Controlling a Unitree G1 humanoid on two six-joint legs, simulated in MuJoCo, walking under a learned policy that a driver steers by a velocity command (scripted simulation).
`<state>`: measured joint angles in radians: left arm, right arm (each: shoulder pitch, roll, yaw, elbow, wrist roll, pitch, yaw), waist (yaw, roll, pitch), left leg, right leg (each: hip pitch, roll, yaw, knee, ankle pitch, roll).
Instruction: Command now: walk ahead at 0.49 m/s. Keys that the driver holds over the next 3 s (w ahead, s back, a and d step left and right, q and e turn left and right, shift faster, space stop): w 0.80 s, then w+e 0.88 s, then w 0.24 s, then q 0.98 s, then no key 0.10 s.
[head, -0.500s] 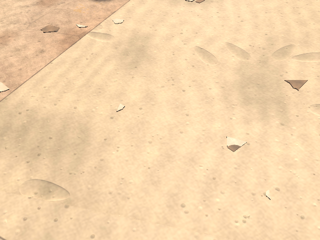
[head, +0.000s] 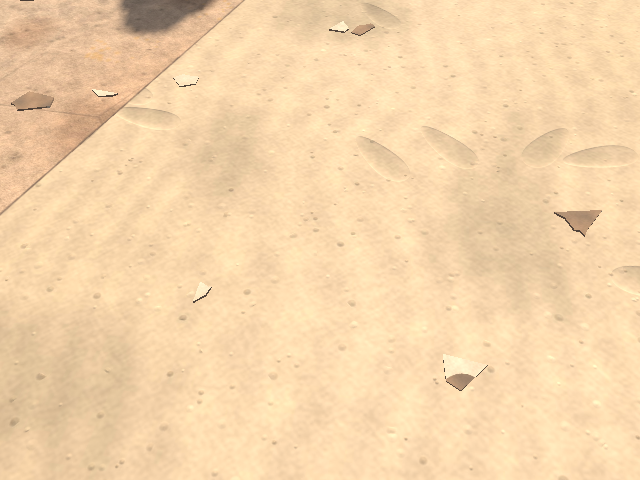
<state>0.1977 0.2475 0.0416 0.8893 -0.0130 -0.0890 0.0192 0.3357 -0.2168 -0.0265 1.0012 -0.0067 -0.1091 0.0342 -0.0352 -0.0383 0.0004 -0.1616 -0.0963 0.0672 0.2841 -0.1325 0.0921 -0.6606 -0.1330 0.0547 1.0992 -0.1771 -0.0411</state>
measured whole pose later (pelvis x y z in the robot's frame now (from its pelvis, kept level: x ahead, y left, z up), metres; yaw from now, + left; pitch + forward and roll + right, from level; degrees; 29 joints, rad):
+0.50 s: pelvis +0.29 -0.09 -0.01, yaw +0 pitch +0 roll +0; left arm 0.22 0.21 0.05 0.92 0.01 -0.13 -0.04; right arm 0.26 -0.27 -0.04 0.96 0.03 -0.10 -0.01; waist 0.01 0.04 0.05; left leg -0.43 0.07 -0.04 1.16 -0.34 0.06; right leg -0.25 0.04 -0.07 0.43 0.07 -0.06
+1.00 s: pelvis +0.59 -0.06 -0.05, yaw -3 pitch +1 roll +1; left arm 0.30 0.23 0.06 0.99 -0.03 -0.08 0.02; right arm 0.18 -0.22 -0.05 0.93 -0.01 -0.12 0.03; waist 0.00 -0.04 0.02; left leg -0.32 -0.05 0.09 0.44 -0.14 0.07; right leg -0.46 -0.04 0.08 1.23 -0.37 -0.03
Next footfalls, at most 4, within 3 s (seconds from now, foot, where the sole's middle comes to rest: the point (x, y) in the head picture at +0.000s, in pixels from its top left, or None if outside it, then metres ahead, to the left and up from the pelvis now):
0.28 right None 0.34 -0.18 -0.80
0.84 left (311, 413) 0.69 0.02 -0.82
1.40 right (430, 333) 0.90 -0.28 -0.82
1.92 left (397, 229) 1.26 -0.24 -0.82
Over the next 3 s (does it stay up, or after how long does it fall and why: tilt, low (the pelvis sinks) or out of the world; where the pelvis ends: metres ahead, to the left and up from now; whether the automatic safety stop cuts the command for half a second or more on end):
stays up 1.22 -0.29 -0.04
